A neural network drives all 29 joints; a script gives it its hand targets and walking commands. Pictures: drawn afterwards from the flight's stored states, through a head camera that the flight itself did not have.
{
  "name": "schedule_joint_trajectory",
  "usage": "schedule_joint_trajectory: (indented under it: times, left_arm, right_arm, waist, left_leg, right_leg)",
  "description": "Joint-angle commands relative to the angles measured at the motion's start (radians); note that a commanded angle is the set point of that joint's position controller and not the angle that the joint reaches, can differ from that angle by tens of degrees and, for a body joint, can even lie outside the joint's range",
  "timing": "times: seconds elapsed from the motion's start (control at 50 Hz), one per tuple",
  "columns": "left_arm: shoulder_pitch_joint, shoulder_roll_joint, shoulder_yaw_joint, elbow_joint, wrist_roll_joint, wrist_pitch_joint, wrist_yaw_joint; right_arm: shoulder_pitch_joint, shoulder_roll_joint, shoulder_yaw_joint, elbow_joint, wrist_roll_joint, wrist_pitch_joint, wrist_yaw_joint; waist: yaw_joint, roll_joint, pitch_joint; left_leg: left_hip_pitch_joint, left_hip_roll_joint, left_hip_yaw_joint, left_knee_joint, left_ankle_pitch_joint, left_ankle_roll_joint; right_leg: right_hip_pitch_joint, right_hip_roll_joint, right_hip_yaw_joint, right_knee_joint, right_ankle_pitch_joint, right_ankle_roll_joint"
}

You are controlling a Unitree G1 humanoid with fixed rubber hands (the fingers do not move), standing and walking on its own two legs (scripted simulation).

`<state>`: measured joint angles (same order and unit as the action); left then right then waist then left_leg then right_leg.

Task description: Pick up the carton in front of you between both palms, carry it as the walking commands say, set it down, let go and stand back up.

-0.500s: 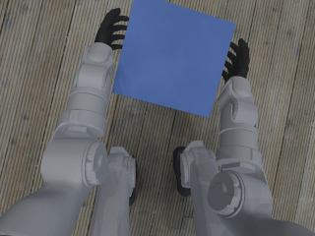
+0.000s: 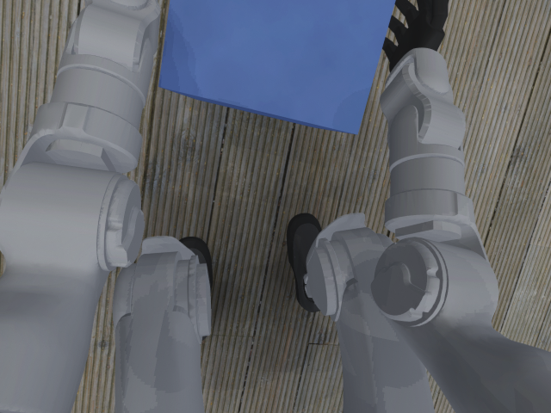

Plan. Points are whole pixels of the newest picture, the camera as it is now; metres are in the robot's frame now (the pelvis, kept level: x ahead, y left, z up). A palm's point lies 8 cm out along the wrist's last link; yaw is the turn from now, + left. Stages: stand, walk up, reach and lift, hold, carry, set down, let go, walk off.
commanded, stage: set down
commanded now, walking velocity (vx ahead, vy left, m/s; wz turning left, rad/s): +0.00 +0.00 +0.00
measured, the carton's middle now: (274, 36) +0.55 -0.03 -0.25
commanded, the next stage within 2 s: none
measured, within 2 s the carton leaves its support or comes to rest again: rests again in 0.66 s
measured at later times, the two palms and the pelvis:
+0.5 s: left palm out of the picture +0.57 +0.12 -0.19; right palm (411, 59) +0.51 -0.18 -0.16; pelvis +0.00 +0.00 -0.02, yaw +0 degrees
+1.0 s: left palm out of the picture +0.58 +0.11 -0.20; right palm (414, 58) +0.51 -0.19 -0.18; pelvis +0.01 +0.00 -0.03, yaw -1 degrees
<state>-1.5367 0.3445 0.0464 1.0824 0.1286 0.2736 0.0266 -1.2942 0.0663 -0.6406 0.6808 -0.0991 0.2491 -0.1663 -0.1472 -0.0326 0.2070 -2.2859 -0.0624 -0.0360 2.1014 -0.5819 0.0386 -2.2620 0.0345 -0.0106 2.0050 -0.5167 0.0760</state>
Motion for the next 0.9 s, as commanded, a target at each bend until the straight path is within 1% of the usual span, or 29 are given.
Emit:
schedule_joint_trajectory:
  times: [0.0,0.04,0.06,0.14,0.2,0.32,0.38,0.44,0.58,0.72,0.88]
  left_arm:
    - [-0.431,-0.895,-0.248,-0.150,-0.126,-0.061,-0.226]
    - [-0.414,-0.911,-0.257,-0.160,-0.135,-0.068,-0.219]
    - [-0.409,-0.915,-0.257,-0.160,-0.137,-0.071,-0.216]
    - [-0.395,-0.907,-0.243,-0.142,-0.134,-0.081,-0.207]
    - [-0.402,-0.883,-0.229,-0.120,-0.130,-0.088,-0.202]
    - [-0.392,-0.798,-0.163,-0.036,-0.087,-0.087,-0.205]
    - [-0.383,-0.766,-0.129,-0.002,-0.065,-0.084,-0.210]
    - [-0.367,-0.730,-0.100,0.026,-0.046,-0.081,-0.215]
    - [-0.318,-0.682,-0.059,0.060,-0.006,-0.073,-0.222]
    - [-0.245,-0.661,-0.031,0.080,0.042,-0.059,-0.226]
    - [-0.174,-0.620,-0.001,0.102,0.090,-0.049,-0.227]
  right_arm:
    - [-0.469,0.751,0.437,0.039,0.112,-0.006,0.256]
    - [-0.463,0.761,0.449,0.037,0.128,-0.011,0.263]
    - [-0.462,0.761,0.450,0.039,0.133,-0.013,0.266]
    - [-0.465,0.745,0.438,0.048,0.129,-0.019,0.272]
    - [-0.468,0.725,0.417,0.060,0.115,-0.024,0.270]
    - [-0.451,0.680,0.344,0.113,0.067,-0.018,0.271]
    - [-0.450,0.660,0.312,0.134,0.049,-0.016,0.273]
    - [-0.442,0.642,0.287,0.154,0.036,-0.015,0.275]
    - [-0.419,0.618,0.261,0.188,0.025,-0.018,0.282]
    - [-0.406,0.584,0.250,0.206,0.031,-0.023,0.292]
    - [-0.363,0.538,0.227,0.236,0.023,-0.025,0.296]
  waist:
    - [-0.025,0.309,-1.163]
    - [-0.014,0.322,-1.173]
    - [-0.013,0.323,-1.165]
    - [-0.017,0.310,-1.107]
    - [-0.022,0.294,-1.064]
    - [-0.010,0.258,-0.944]
    - [0.003,0.241,-0.885]
    - [0.016,0.222,-0.843]
    - [0.048,0.174,-0.792]
    - [0.080,0.161,-0.740]
    - [0.104,0.143,-0.684]
  left_leg:
    - [0.794,-0.043,0.002,-0.169,0.466,-0.030]
    - [0.822,-0.041,-0.004,-0.155,0.521,-0.031]
    - [0.822,-0.040,-0.008,-0.150,0.537,-0.030]
    - [0.800,-0.039,-0.022,-0.139,0.538,-0.023]
    - [0.743,-0.042,-0.021,-0.142,0.474,-0.018]
    - [0.604,-0.043,-0.012,-0.160,0.311,-0.004]
    - [0.549,-0.041,-0.010,-0.165,0.263,0.002]
    - [0.522,-0.037,-0.012,-0.164,0.246,0.007]
    - [0.494,-0.031,-0.021,-0.152,0.260,0.018]
    - [0.484,-0.025,-0.032,-0.135,0.310,0.027]
    - [0.469,-0.020,-0.042,-0.121,0.339,0.035]
  right_leg:
    - [0.454,0.087,-0.109,-0.062,0.371,-0.009]
    - [0.426,0.088,-0.107,-0.047,0.393,-0.009]
    - [0.411,0.088,-0.107,-0.041,0.399,-0.009]
    - [0.356,0.087,-0.108,-0.026,0.382,-0.006]
    - [0.365,0.085,-0.106,-0.018,0.357,-0.004]
    - [0.384,0.081,-0.100,-0.016,0.273,-0.002]
    - [0.380,0.081,-0.095,-0.013,0.243,-0.002]
    - [0.374,0.082,-0.091,-0.009,0.226,-0.001]
    - [0.360,0.084,-0.085,0.004,0.225,0.003]
    - [0.300,0.088,-0.075,0.017,0.230,0.007]
    - [0.253,0.089,-0.064,0.027,0.222,0.010]
